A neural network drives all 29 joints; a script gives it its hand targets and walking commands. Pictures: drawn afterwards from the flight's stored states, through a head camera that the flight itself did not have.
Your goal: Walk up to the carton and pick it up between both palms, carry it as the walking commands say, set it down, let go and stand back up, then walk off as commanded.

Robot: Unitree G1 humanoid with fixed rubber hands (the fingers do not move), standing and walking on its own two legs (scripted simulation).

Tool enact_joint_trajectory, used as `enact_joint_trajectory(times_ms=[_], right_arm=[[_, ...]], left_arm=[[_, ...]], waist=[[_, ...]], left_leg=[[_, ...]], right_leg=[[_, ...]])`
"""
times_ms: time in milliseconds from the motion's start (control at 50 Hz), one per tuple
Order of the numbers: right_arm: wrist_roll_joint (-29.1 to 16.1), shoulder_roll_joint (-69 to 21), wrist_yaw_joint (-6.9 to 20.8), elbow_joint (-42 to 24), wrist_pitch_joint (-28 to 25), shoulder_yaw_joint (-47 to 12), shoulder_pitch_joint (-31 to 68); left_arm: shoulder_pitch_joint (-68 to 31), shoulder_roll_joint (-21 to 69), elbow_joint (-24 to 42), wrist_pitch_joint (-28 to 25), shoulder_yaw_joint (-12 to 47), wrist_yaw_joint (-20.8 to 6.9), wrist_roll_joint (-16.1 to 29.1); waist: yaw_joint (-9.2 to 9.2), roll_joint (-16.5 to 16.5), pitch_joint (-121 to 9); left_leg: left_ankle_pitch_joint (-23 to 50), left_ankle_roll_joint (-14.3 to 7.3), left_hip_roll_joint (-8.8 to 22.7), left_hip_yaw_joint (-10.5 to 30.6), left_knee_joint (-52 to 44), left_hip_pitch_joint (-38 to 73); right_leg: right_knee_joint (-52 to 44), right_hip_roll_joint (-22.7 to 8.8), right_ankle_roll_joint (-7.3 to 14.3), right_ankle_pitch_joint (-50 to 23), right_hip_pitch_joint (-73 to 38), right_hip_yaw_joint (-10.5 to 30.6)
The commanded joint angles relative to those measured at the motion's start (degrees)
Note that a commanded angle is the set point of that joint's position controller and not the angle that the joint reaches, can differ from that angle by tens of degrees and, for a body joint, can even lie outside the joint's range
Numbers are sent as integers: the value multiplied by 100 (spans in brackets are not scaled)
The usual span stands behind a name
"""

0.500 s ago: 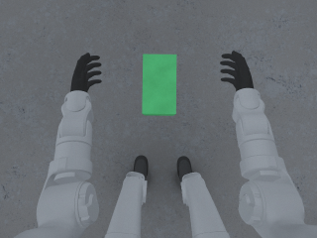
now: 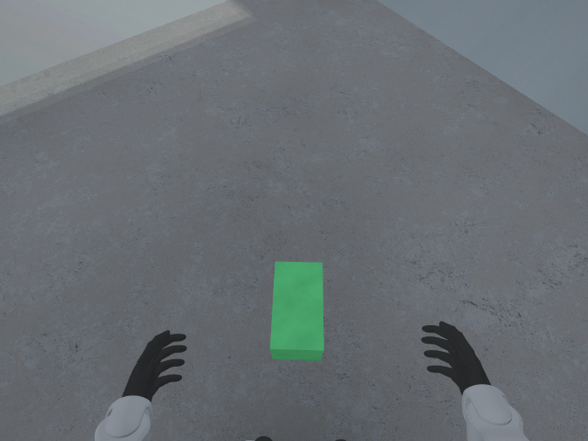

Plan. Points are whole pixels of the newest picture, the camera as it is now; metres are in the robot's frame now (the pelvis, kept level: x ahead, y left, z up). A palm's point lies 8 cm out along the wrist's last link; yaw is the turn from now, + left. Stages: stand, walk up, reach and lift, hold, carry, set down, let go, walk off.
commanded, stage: let go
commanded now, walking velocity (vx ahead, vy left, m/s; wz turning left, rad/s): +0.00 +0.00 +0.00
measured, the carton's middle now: (297, 311) +0.48 +0.01 -0.69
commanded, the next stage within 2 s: stand in 0.56 s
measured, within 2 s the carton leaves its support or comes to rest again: neither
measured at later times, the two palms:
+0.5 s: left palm (133, 398) +0.19 +0.23 -0.06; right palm (493, 397) +0.19 -0.23 -0.06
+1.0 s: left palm (91, 422) +0.16 +0.29 -0.09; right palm (530, 418) +0.16 -0.29 -0.08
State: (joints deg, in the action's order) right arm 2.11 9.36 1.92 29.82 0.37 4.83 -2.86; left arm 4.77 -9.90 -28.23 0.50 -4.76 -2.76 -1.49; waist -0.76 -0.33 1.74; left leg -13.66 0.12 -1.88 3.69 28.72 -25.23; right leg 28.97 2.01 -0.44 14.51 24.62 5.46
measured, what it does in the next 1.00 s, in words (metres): stands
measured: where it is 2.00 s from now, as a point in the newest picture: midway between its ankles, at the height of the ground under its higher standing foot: outside the picture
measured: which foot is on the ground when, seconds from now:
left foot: down 0.00-1.00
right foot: down 0.00-1.00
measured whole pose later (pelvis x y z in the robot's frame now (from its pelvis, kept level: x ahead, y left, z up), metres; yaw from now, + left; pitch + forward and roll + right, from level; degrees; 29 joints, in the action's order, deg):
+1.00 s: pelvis +0.03 +0.00 +0.00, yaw +1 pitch +0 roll +0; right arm 2.1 19.0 -1.5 42.7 1.0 2.3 -10.0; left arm 10.6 -19.2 -41.7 1.1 -2.4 1.4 -2.1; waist 0.2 -0.4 0.6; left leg -18.5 -0.3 -1.8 4.4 29.3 -11.0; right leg 27.9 2.1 0.0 18.7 9.5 4.7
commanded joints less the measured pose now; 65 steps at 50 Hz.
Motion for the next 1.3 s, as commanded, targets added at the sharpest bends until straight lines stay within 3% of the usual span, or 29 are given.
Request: enact_joint_trajectory(times_ms=[0,100,220,440,540,560,600,640,760,900,1080,1280], right_arm=[[-93,590,23,-758,-116,28,-184],[-183,638,110,-880,80,-83,-789],[-166,714,195,-998,421,-117,-690],[-100,743,171,-1001,613,-101,-753],[-173,724,36,-880,592,-133,-750],[-7,1493,-190,-185,430,45,-582],[57,1446,-295,-21,272,24,-670],[58,1405,-308,129,174,-27,-562],[30,1576,-305,538,36,-51,-511],[5,1772,-355,850,-12,-44,-582],[-20,1870,-382,1170,-49,-72,-567],[-40,1922,-382,1469,-78,-119,-498]], left_arm=[[212,-585,800,-97,-10,-31,73],[578,-672,947,120,181,-78,145],[524,-780,878,470,218,-98,151],[685,-801,852,655,50,-95,84],[659,-780,980,728,125,32,84],[483,-1551,252,504,-73,305,-19],[532,-1421,116,309,-29,403,-95],[454,-1335,-25,191,14,402,-95],[414,-1522,-511,42,17,401,-75],[460,-1682,-886,-14,31,433,-65],[429,-1761,-1216,-50,56,452,-46],[351,-1823,-1517,-72,80,448,-34]], waist=[[19,35,-1475],[75,26,-743],[45,-14,-31],[91,-22,-121],[68,31,-413],[64,-156,-114],[125,-78,-261],[117,34,-247],[78,101,-538],[93,115,-564],[96,54,-510],[88,39,-401]], left_leg=[[1437,175,-47,-352,-442,1765],[1196,177,-81,-387,-678,2005],[712,174,-103,-412,-747,2083],[1729,128,-164,-357,-571,2462],[1989,170,-136,-294,-465,2363],[1433,216,273,-145,-216,1631],[534,121,333,31,-265,1481],[152,68,359,141,-329,1331],[1066,-2,447,288,-217,1480],[1611,-57,511,372,-201,1652],[1862,-84,526,398,-251,1756],[1669,-104,556,441,-435,1782]], right_leg=[[-552,31,-34,-1247,-1034,-393],[-790,41,-40,-1153,-1345,-399],[-840,27,-61,-683,-1411,-475],[-720,69,-86,-1681,-1685,-427],[-586,52,-57,-2041,-1824,-354],[-485,-256,-188,-1395,-1306,-169],[-501,-307,-116,-586,-1198,-31],[-501,-303,-46,-251,-1174,18],[-335,-382,32,-1130,-1417,102],[-315,-429,68,-1563,-1537,129],[-392,-484,99,-1816,-1688,151],[-567,-542,110,-1666,-1791,217]])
